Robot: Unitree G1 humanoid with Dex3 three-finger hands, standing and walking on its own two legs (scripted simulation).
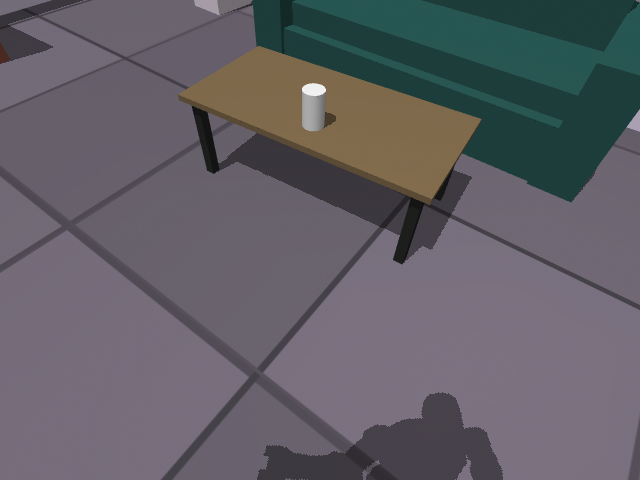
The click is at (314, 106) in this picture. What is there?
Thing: squat round
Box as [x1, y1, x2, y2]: [302, 83, 325, 130]
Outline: 306,84 302,87 302,126 308,130 318,130 322,128 324,121 325,88 322,85 315,83
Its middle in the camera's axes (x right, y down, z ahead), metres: -0.02 -0.46 +1.41
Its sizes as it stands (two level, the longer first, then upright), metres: 0.084 0.084 0.142
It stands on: a support 0.40 m high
